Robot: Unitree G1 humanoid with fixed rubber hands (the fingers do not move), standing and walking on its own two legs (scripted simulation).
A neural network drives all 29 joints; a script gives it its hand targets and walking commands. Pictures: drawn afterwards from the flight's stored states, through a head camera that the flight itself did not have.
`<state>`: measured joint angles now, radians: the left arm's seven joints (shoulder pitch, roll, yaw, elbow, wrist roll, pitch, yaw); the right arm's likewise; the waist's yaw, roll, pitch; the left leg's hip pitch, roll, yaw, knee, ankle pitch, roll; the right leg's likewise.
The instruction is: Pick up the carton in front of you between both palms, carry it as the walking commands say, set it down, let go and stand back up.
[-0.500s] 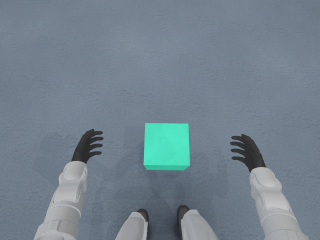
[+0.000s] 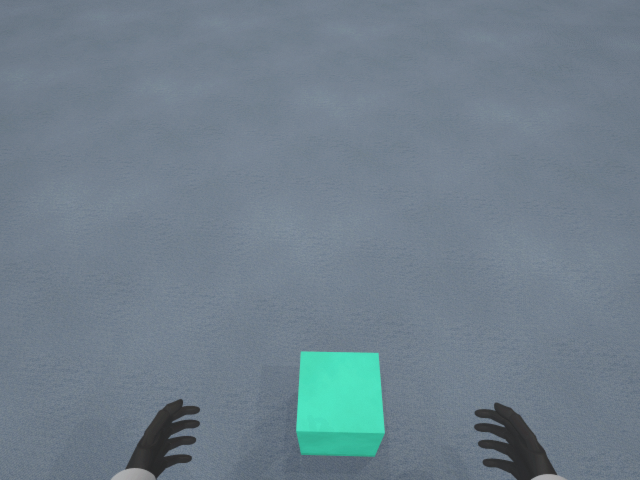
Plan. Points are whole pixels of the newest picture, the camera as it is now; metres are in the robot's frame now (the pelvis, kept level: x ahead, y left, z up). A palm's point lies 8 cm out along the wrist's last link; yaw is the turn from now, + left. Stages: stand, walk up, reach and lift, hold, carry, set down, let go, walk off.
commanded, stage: let go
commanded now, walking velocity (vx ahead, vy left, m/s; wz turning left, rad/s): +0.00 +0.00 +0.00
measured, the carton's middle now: (338, 405) +0.42 -0.02 -0.65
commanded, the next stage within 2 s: stand in 0.28 s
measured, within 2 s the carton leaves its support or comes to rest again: neither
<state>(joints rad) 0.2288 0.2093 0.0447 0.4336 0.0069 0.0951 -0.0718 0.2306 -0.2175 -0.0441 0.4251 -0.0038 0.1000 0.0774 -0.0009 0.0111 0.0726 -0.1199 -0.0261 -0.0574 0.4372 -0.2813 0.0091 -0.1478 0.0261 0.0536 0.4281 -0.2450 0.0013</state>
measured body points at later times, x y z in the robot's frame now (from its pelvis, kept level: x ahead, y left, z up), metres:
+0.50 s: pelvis +0.01 +0.00 -0.01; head +0.01 +0.00 +0.44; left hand +0.15 +0.28 -0.09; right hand +0.16 -0.29 -0.09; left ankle -0.03 +0.11 -0.74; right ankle -0.01 -0.12 -0.74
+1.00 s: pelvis +0.01 -0.01 +0.00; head +0.02 -0.01 +0.45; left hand +0.14 +0.29 -0.10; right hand +0.15 -0.30 -0.10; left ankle -0.03 +0.11 -0.74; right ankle -0.01 -0.12 -0.74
